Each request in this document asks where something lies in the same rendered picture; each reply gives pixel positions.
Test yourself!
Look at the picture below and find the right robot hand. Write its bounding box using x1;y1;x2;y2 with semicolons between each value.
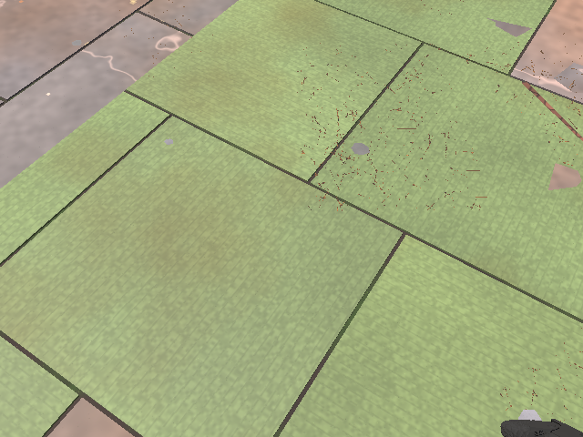
500;419;583;437

